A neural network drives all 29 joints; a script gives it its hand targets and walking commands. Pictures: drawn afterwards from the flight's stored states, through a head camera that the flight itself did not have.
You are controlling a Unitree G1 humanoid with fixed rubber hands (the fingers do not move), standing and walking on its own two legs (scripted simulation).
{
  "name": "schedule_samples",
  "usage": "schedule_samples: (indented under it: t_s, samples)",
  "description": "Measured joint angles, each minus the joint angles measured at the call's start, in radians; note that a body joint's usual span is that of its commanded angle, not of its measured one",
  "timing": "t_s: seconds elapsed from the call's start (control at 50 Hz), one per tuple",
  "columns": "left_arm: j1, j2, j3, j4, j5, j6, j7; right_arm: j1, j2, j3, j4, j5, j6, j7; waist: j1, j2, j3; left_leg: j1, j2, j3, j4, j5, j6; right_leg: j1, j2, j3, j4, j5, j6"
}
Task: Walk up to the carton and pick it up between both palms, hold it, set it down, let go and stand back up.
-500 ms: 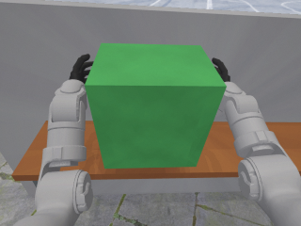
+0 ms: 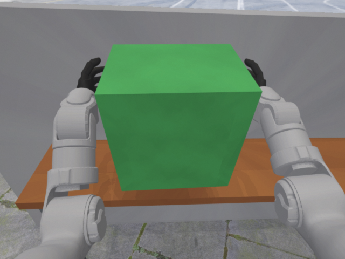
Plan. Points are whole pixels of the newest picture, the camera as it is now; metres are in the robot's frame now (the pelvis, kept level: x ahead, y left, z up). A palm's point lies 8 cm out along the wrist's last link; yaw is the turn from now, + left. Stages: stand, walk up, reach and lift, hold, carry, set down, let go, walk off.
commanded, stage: reach and lift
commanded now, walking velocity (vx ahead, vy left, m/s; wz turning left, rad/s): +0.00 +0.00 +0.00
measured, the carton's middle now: (174, 120) +0.40 +0.01 +0.19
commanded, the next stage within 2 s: hold in 0.04 s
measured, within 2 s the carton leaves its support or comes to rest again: neither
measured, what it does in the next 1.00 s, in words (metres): stands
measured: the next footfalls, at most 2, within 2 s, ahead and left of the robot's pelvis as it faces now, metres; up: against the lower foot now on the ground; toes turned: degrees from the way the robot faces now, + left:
none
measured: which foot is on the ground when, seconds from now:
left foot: down 0.00-1.00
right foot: down 0.00-1.00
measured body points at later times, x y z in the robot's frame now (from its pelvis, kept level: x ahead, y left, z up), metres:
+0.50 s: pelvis -0.01 +0.00 +0.00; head -0.08 +0.04 +0.44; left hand +0.37 +0.20 +0.28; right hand +0.39 -0.16 +0.29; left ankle +0.06 +0.12 -0.75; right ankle +0.01 -0.11 -0.75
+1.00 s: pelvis -0.01 +0.00 +0.00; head -0.08 +0.03 +0.44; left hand +0.38 +0.20 +0.28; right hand +0.39 -0.16 +0.29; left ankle +0.06 +0.12 -0.75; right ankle +0.01 -0.11 -0.75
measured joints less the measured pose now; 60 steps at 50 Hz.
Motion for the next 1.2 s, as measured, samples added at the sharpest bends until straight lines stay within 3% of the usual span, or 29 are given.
schedule_samples:
  t_s: [0.42,1.2]
  samples:
    - [0.0,0.0,0.009,-0.058,0.009,0.075,-0.014,-0.012,-0.009,0.001,-0.061,0.023,0.091,-0.016,0.0,-0.005,0.0,0.008,0.0,-0.001,0.008,0.005,0.0,0.012,0.0,0.0,0.0,0.009,0.0]
    - [0.0,0.0,0.009,-0.075,0.009,0.096,-0.014,-0.027,-0.016,0.003,-0.071,0.023,0.122,-0.016,0.0,0.005,0.0,0.008,0.0,-0.002,0.007,0.004,0.0,0.012,0.0,0.0,0.0,0.008,0.0]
